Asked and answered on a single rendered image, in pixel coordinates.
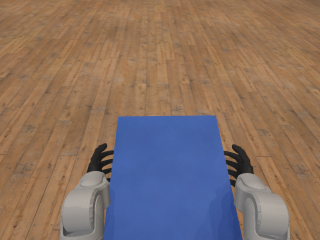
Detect robot left forearm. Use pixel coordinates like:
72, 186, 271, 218
60, 171, 111, 240

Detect robot right forearm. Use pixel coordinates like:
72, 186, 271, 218
234, 173, 291, 240

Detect carton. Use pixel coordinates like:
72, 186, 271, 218
103, 115, 243, 240

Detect left robot hand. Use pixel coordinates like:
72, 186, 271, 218
86, 143, 114, 182

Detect right robot hand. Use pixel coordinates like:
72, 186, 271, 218
223, 144, 254, 187

